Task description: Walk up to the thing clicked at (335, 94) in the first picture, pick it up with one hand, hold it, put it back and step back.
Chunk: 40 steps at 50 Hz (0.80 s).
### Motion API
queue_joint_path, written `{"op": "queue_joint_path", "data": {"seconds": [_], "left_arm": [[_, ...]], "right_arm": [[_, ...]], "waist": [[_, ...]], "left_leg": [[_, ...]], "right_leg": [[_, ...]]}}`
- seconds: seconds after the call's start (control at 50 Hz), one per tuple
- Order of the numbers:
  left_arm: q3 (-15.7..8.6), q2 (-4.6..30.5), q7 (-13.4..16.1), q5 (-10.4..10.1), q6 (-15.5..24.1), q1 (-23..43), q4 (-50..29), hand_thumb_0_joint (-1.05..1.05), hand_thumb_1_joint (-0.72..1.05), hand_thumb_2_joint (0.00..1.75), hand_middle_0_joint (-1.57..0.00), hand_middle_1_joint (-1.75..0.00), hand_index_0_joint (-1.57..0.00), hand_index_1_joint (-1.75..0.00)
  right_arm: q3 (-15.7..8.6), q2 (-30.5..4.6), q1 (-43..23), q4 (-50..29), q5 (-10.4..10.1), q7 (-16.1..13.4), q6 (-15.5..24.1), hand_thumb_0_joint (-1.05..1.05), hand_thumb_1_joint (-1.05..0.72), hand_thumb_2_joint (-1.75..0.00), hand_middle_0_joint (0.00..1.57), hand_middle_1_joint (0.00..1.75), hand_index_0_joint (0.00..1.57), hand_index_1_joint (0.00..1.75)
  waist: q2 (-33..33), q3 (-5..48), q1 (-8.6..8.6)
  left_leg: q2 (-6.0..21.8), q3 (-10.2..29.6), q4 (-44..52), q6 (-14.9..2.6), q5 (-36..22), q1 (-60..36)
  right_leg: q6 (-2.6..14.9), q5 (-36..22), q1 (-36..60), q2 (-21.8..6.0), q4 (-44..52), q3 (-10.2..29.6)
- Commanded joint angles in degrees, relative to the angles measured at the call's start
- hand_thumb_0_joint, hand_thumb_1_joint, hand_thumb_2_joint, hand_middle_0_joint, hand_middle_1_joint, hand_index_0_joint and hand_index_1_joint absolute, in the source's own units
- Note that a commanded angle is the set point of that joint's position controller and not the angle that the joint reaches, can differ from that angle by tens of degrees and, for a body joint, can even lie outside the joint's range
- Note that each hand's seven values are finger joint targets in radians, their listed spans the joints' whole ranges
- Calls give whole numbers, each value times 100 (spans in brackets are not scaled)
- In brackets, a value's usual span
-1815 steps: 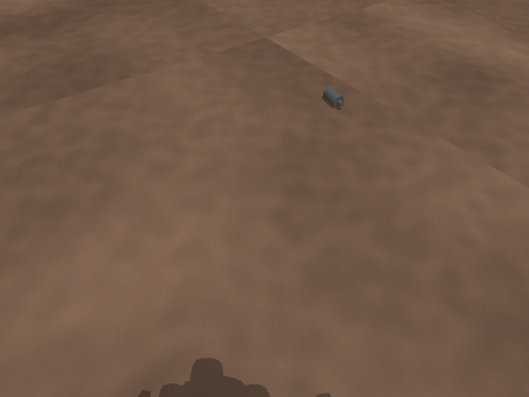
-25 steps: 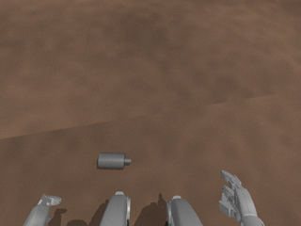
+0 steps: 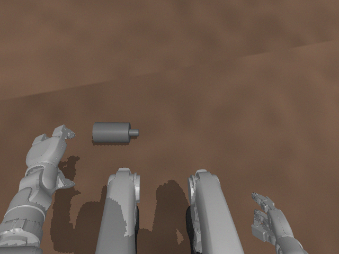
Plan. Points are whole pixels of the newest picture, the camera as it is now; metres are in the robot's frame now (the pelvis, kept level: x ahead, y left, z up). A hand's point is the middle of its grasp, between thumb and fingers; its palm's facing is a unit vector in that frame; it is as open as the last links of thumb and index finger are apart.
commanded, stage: rise first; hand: left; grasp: from above
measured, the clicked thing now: (117, 132) +0.50 +0.21 -0.42
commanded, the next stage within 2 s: none
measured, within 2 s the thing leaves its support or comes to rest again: neither
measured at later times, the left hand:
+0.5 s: hand (80, 143) +0.41 +0.28 -0.24, palm faces -0.47 -0.09 -0.88, open 14.2 cm
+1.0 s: hand (88, 136) +0.44 +0.27 -0.28, palm faces -0.45 -0.02 -0.89, open 14.1 cm
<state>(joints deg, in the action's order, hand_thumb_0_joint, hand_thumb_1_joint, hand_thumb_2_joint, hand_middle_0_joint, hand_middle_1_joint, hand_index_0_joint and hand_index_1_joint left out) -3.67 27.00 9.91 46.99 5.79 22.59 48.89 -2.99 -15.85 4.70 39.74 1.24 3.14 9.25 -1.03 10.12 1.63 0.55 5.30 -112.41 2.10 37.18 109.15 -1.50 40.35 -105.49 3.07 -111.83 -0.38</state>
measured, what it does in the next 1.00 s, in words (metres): lowers itself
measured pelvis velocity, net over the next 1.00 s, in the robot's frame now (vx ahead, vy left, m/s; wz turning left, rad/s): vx -0.01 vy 0.01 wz -0.08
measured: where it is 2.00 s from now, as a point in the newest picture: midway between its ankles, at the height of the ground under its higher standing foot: (163, 243)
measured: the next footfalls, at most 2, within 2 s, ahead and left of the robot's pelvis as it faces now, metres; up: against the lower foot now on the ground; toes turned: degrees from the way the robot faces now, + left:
none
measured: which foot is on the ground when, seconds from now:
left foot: down 0.00-1.00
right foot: down 0.00-1.00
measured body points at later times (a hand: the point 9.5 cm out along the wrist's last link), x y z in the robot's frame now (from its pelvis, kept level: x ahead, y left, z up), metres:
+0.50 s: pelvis -0.02 +0.01 -0.09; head +0.20 +0.05 +0.31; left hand +0.43 +0.28 -0.19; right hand +0.04 -0.27 -0.20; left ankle +0.08 +0.13 -0.43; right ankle +0.07 -0.13 -0.43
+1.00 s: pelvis -0.01 +0.01 -0.12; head +0.22 +0.06 +0.26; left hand +0.46 +0.27 -0.23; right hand +0.05 -0.26 -0.24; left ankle +0.08 +0.13 -0.43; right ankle +0.07 -0.13 -0.43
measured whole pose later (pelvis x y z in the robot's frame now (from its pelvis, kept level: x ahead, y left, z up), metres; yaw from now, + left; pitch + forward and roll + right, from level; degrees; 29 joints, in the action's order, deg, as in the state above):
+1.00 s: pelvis -0.01 +0.01 -0.12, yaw -5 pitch +34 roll -7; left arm -4.0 39.6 22.7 72.9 14.0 50.4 79.4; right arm 1.8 -13.5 6.9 43.7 7.7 6.8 1.8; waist 1.1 5.0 10.7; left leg 0.1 8.9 -134.5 1.9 38.0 130.7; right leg -3.1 40.7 -125.4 4.9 -131.5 -2.8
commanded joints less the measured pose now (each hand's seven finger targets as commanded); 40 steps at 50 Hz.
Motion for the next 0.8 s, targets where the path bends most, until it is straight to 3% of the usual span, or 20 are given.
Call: {"op": "queue_joint_path", "data": {"seconds": [0.0, 0.06, 0.08, 0.12, 0.22, 0.26, 0.3, 0.38, 0.46, 0.52, 0.6, 0.68, 0.74, 0.78], "left_arm": [[-535, 1806, 301, 438, 306, 1548, -180, 0, -51, 103, -7, -101, -6, -102], [-384, 1812, 337, 642, 442, 2072, -2, 0, -53, 104, -5, -103, -5, -104], [-485, 2012, 375, 741, 470, 2127, 237, 0, -54, 104, -5, -103, -4, -104], [-431, 2116, 439, 904, 558, 2522, 305, 0, -54, 105, -5, -102, -4, -103], [-348, 2165, 635, 1237, 667, 2936, 698, 0, -55, 105, -5, -100, -4, -101], [-450, 2358, 719, 1403, 693, 2946, 908, 0, -57, 106, -5, -98, -4, -100], [-266, 2191, 758, 1554, 716, 3235, 892, 0, -57, 106, -5, -98, -4, -99], [-469, 2526, 920, 1827, 749, 3285, 1287, 0, -58, 106, -6, -97, -4, -98], [-233, 2327, 1041, 2040, 827, 3705, 1345, 0, -58, 106, -6, -97, -5, -98], [-381, 2547, 1161, 2248, 861, 3771, 1605, 0, -56, 104, -6, -98, -5, -99], [-70, 2289, 1268, 2369, 891, 4188, 1723, 0, -56, 104, -7, -97, -6, -98], [-272, 2628, 1379, 2507, 914, 4300, 1758, 0, -55, 103, -6, -98, -6, -98], [-107, 2341, 1430, 2528, 882, 4292, 2063, 0, -56, 103, -7, -97, -6, -98], [-203, 2508, 1454, 2499, 857, 4337, 2089, 0, -55, 102, -6, -98, -6, -98]], "right_arm": [[-426, -1028, 795, -332, -7, -55, 51, 0, -85, -89, 20, 30, 20, 30], [-410, -1015, 879, -260, 33, -33, -59, 0, -85, -89, 20, 30, 20, 30], [-384, -1030, 985, -120, 54, -35, -105, 0, -86, -89, 20, 30, 20, 30], [-377, -1018, 1044, -93, 81, -31, -183, 0, -86, -89, 20, 30, 20, 30], [-319, -1045, 1169, 30, 163, 7, -378, 0, -87, -90, 20, 30, 20, 30], [-283, -1035, 1192, 84, 201, 33, -456, 0, -88, -90, 20, 30, 20, 30], [-290, -1082, 1157, 4, 229, 61, -503, 0, -89, -90, 20, 30, 20, 30], [-225, -1059, 1325, 208, 301, 108, -614, 0, -89, -90, 20, 30, 20, 30], [-206, -1106, 1190, 137, 358, 151, -628, 0, -90, -90, 20, 30, 20, 30], [-189, -1141, 1427, 365, 418, 176, -681, 0, -90, -90, 20, 30, 20, 30], [-145, -1117, 1217, 224, 471, 207, -672, 0, -90, -90, 20, 30, 20, 30], [-136, -1160, 1355, 360, 536, 223, -694, 0, -90, -90, 20, 30, 20, 30], [-89, -1132, 1290, 297, 562, 244, -704, 0, -90, -90, 20, 30, 20, 30], [-72, -1143, 1272, 319, 574, 243, -697, 0, -90, -90, 20, 30, 20, 30]], "waist": [[-150, 3382, 63], [-195, 3371, 161], [-273, 3310, 152], [-252, 3296, 233], [-507, 3188, 364], [-722, 3163, 302], [-828, 3175, 427], [-775, 3136, 427], [-1248, 3069, 521], [-1208, 3271, 599], [-1206, 3030, 730], [-1339, 3357, 717], [-1155, 3155, 839], [-1251, 3186, 793]], "left_leg": [[-117, -509, 775, -364, -616, -1916], [-125, -498, 578, -374, -336, -1645], [-121, -467, 539, -373, -255, -1628], [-124, -457, 402, -387, -114, -1445], [-107, -379, 202, -369, -162, -1472], [-115, -364, 185, -349, -215, -1465], [-104, -349, 80, -340, -320, -1474], [-128, -382, -122, -373, -411, -1194], [-93, -269, -127, -303, -323, -1430], [-92, -281, -352, -308, -756, -1460], [-80, -274, -398, -327, -438, -1265], [-74, -277, -555, -315, -676, -1358], [-75, -269, -636, -340, -637, -1125], [-51, -247, -651, -332, -662, -1236]], "right_leg": [[289, -806, 1512, 35, 1321, -239], [301, -463, 1225, 60, 1164, -267], [316, -390, 1044, 66, 1048, -324], [322, -246, 920, 81, 968, -346], [358, -367, 405, 83, 599, -520], [383, -444, 327, 83, 423, -570], [395, -589, 134, 86, 295, -621], [380, -680, 114, 107, 174, -634], [423, -648, -343, 87, -94, -730], [402, -1064, -280, 113, -231, -763], [403, -801, -552, 107, -217, -778], [387, -1018, -457, 123, -403, -801], [375, -1015, -538, 138, -416, -819], [371, -1043, -570, 124, -456, -826]]}}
